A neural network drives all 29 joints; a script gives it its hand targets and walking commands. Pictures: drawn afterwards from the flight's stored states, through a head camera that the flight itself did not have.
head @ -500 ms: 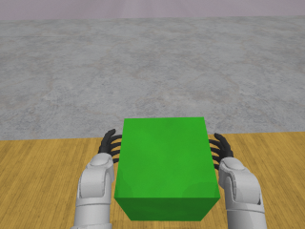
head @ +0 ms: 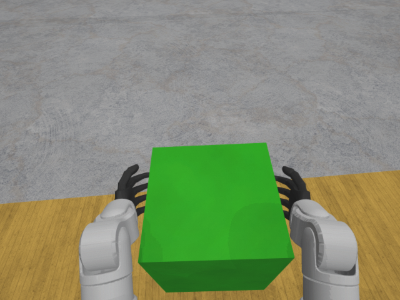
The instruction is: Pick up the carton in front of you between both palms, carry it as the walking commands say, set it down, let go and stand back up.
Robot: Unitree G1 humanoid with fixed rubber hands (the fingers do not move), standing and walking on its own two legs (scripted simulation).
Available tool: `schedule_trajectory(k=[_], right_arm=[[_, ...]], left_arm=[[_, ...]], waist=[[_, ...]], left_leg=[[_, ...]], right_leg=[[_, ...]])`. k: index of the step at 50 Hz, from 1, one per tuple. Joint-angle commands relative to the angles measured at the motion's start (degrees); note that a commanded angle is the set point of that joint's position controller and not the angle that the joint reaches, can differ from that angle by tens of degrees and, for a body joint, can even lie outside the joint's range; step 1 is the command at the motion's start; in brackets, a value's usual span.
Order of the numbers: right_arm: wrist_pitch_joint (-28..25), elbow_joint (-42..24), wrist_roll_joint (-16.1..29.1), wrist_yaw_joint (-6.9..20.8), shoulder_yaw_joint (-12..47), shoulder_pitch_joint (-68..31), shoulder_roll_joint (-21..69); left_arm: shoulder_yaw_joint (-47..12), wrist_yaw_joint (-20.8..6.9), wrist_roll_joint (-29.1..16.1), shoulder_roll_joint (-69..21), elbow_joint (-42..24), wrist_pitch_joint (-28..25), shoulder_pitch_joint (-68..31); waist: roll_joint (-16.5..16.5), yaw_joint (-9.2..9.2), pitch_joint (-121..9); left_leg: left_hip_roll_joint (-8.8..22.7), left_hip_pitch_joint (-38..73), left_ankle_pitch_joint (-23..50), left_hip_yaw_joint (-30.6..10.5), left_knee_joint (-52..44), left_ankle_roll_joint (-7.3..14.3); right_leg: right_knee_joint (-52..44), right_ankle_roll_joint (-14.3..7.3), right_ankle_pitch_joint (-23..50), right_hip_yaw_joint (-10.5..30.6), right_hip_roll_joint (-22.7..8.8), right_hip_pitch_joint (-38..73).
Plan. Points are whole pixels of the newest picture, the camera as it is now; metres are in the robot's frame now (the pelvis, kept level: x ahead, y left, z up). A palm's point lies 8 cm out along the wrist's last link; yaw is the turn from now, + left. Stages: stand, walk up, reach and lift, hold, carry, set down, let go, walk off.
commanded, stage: carry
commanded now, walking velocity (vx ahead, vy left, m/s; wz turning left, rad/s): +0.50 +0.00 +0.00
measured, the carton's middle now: (212, 223) +0.28 +0.01 +0.01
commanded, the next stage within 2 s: none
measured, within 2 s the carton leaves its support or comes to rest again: neither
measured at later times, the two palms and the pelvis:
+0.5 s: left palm (160, 100) +0.60 +0.15 +0.08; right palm (269, 92) +0.64 -0.15 +0.08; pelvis +0.34 -0.04 +0.01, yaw +6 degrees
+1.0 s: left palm (168, 22) +1.06 +0.18 +0.11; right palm (247, 23) +1.04 -0.12 +0.11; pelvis +0.67 +0.03 +0.00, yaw +2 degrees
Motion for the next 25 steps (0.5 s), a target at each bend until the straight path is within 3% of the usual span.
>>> schedule_trajectory(k=[1,2,3,4,5,7,8,9,11,12,13,14,15,16,17,18,19,20,21,22,24,25], right_arm=[[-0.6,-5.9,22.4,12.9,39.1,-26.2,52.0],[-1.2,-6.8,23.3,13.1,40.9,-26.1,54.0],[-1.7,-6.4,24.7,13.7,41.2,-26.6,54.4],[-1.7,-6.8,24.2,14.1,42.3,-25.5,52.7],[-1.7,-8.4,25.9,14.9,42.1,-27.2,52.6],[-1.8,-8.9,26.4,15.8,42.2,-26.3,52.6],[-1.5,-8.0,25.4,15.8,41.2,-24.5,50.5],[-1.2,-7.8,25.1,16.0,40.8,-22.2,48.2],[-0.6,-6.7,23.7,16.0,39.8,-23.4,47.3],[-0.6,-7.2,24.8,16.3,40.2,-23.8,48.9],[0.0,-5.2,24.2,16.3,39.0,-21.5,47.7],[-0.1,-4.3,23.8,16.4,39.2,-24.8,47.1],[-0.1,-8.2,24.8,16.3,40.3,-28.5,48.1],[0.1,-6.4,25.1,16.3,40.1,-27.0,47.9],[-0.3,-7.5,25.3,16.6,41.2,-29.6,48.7],[-0.8,-5.2,25.2,16.3,40.9,-30.5,48.9],[-2.0,-4.4,25.6,16.0,41.2,-31.2,52.0],[-2.9,-5.0,23.8,15.7,40.4,-31.5,52.0],[-3.6,-4.2,24.2,15.0,40.5,-33.6,53.2],[-4.0,-2.1,23.1,14.6,40.5,-32.9,52.1],[-4.7,0.4,21.5,13.5,40.4,-34.0,51.2],[-5.0,0.9,21.9,12.7,41.6,-34.5,50.1]], left_arm=[[-41.6,-16.4,-21.8,-50.9,3.2,2.1,-21.3],[-41.8,-16.6,-21.9,-50.9,1.3,1.2,-21.1],[-43.4,-15.9,-22.3,-51.9,1.3,0.6,-23.6],[-42.8,-15.5,-21.4,-53.0,-0.8,-0.1,-23.2],[-42.9,-14.7,-20.4,-53.4,1.7,-0.2,-20.9],[-43.9,-13.9,-18.9,-52.4,-2.1,-1.0,-21.3],[-44.1,-13.8,-18.1,-52.1,0.3,0.0,-18.9],[-42.8,-13.7,-18.9,-52.3,2.4,0.4,-18.0],[-43.4,-14.2,-18.2,-51.0,2.3,0.8,-17.9],[-43.2,-14.3,-19.2,-51.1,1.5,0.7,-18.5],[-44.4,-14.6,-19.2,-50.8,0.8,0.4,-19.0],[-43.6,-14.6,-19.1,-49.9,1.6,0.5,-22.2],[-42.2,-15.0,-18.9,-49.7,1.2,0.5,-20.4],[-42.8,-15.4,-21.5,-50.8,2.7,0.6,-22.0],[-42.7,-15.6,-21.5,-51.9,2.4,0.1,-23.3],[-43.6,-15.5,-21.9,-53.2,4.2,-0.2,-25.1],[-45.5,-15.9,-23.8,-54.4,2.2,-0.9,-27.1],[-47.3,-16.1,-24.1,-55.8,0.7,-1.6,-30.4],[-47.3,-16.2,-24.6,-55.5,1.8,-2.2,-31.2],[-47.3,-16.1,-26.0,-54.0,2.9,-2.6,-33.4],[-46.8,-16.3,-25.0,-50.9,3.0,-3.2,-35.1],[-45.1,-16.3,-26.0,-49.4,4.6,-3.0,-35.9]], waist=[[3.1,-1.47,-14.7],[5.0,-1.44,-13.5],[7.3,-1.62,-12.3],[8.6,-1.64,-11.2],[7.5,-1.7,-10.9],[8.8,-1.79,-9.8],[12.0,-1.81,-7.4],[11.1,-1.7,-7.2],[14.6,-1.09,-9.3],[12.7,-0.36,-9.4],[13.7,-0.37,-11.0],[9.6,0.78,-11.5],[-2.3,1.52,-15.2],[-14.4,1.48,-20.5],[-11.4,1.48,-18.9],[-7.0,2.09,-16.1],[-1.9,0.53,-16.4],[0.3,0.56,-15.0],[-1.0,1.18,-15.4],[-0.9,1.48,-15.4],[-5.1,1.95,-15.4],[-5.2,2.41,-15.2]], left_leg=[[18.9,31.7,19.9,-23.7,-15.6,5.4],[18.8,29.6,18.5,-22.0,-17.8,5.0],[17.4,31.2,22.6,-19.7,-17.2,3.6],[16.4,31.3,25.5,-18.0,-17.2,3.9],[15.1,30.8,28.7,-15.1,-17.2,4.0],[13.0,30.2,33.0,-9.8,-16.5,3.4],[12.9,28.4,33.5,-8.4,-16.4,2.5],[11.7,26.9,35.2,-7.8,-16.1,2.2],[11.6,26.7,44.6,-3.7,-9.1,0.1],[11.6,22.9,48.1,-2.1,-3.5,-1.0],[9.2,18.1,42.1,0.1,1.4,-2.3],[6.8,7.0,31.3,0.6,9.8,-3.5],[2.2,-4.3,12.5,0.2,31.1,-4.5],[-2.3,-13.4,-13.8,-6.8,43.5,-3.5],[0.8,-14.1,-13.1,-12.5,49.2,-2.6],[2.1,-17.1,-12.5,-13.4,51.2,-2.4],[5.2,-15.0,-9.5,-15.7,46.6,-1.3],[6.2,-13.1,-7.7,-14.9,41.3,-1.3],[5.1,-13.1,-8.1,-12.7,34.9,-2.4],[4.1,-13.3,-7.0,-11.6,32.7,-1.8],[4.2,-13.0,-3.6,-9.2,29.8,-1.6],[3.6,-13.7,-2.7,-9.3,26.3,-1.7]], right_leg=[[9.6,-2.0,7.6,3.0,-3.0,-27.1],[4.9,-2.0,8.2,2.0,-3.3,-26.7],[1.7,-2.1,10.6,-0.6,-1.6,-28.1],[-3.9,-1.6,11.3,-1.3,-0.8,-26.9],[-7.9,-1.0,13.3,-3.6,0.4,-25.1],[-14.8,-1.2,19.5,-7.1,2.7,-22.4],[-19.5,-1.1,20.3,-8.5,3.7,-20.0],[-20.9,-1.4,21.9,-10.4,4.9,-16.1],[-25.1,-2.8,25.2,-12.3,6.0,-6.9],[-26.2,-3.6,25.6,-13.6,6.7,0.1],[-25.9,-4.1,22.8,-14.4,8.1,7.3],[-23.8,-5.6,19.3,-10.7,5.2,17.6],[-29.5,-10.8,12.0,15.4,-9.8,24.9],[-37.3,-16.3,13.5,32.7,-20.0,31.6],[-41.1,-17.1,12.2,34.4,-20.4,27.0],[-38.9,-16.2,21.2,27.4,-18.3,23.6],[-37.6,-12.8,21.8,22.0,-16.8,20.4],[-38.2,-11.5,22.3,17.3,-15.4,16.8],[-37.3,-10.8,24.7,12.2,-13.0,15.8],[-37.1,-10.9,24.0,10.0,-11.4,15.1],[-38.6,-11.5,20.1,8.0,-11.5,13.3],[-38.6,-12.1,22.2,7.3,-10.9,15.7]])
